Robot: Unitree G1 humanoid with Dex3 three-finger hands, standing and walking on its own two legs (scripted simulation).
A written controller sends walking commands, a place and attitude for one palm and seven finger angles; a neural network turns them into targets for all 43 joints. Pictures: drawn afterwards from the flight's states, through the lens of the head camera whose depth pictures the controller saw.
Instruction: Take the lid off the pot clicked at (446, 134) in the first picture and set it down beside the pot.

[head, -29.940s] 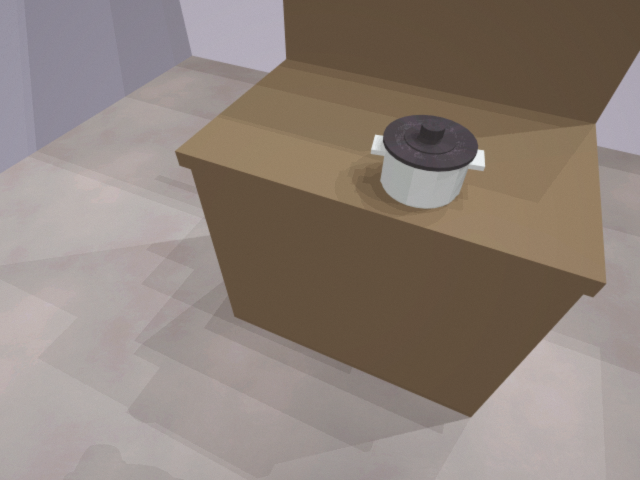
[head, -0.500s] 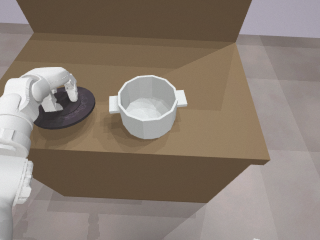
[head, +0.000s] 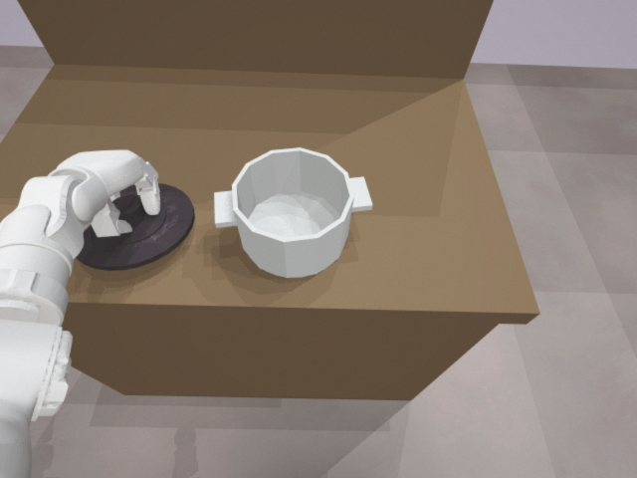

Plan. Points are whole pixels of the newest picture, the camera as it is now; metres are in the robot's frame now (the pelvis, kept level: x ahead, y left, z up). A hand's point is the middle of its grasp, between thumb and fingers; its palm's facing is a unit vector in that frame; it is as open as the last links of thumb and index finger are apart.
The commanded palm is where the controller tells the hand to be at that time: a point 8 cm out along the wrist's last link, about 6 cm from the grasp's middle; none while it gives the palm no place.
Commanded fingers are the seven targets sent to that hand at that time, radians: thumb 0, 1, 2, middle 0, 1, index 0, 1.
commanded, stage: lower the lid onto the table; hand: left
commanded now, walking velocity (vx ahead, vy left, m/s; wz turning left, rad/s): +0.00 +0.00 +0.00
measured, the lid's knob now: (127, 210) +0.47 +0.26 +0.03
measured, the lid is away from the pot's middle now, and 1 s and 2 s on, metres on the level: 0.23 0.24 0.24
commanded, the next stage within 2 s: open the fingers wide in 0.08 s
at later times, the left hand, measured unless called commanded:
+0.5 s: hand (116, 221) +0.44 +0.26 +0.04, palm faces -0.42 -0.05 -0.90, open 6.9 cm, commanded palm +0.45 +0.26 +0.11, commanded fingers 0.00 0.35 0.88 -0.71 -0.92 -0.72 -0.93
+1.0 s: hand (110, 216) +0.44 +0.27 +0.05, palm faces -0.43 -0.05 -0.90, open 9.6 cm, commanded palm +0.45 +0.26 +0.11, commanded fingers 0.00 -0.05 0.72 -0.38 -0.80 -0.38 -0.80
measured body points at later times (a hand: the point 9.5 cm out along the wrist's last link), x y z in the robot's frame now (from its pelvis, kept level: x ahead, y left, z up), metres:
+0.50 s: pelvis -0.01 -0.02 -0.01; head +0.07 -0.01 +0.44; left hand +0.45 +0.26 +0.09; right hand +0.03 -0.29 -0.13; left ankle -0.01 +0.03 -0.73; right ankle -0.01 -0.15 -0.73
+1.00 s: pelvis -0.01 -0.02 -0.01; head +0.07 -0.01 +0.44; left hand +0.45 +0.27 +0.10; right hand +0.04 -0.30 -0.13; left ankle -0.01 +0.03 -0.73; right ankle -0.01 -0.15 -0.73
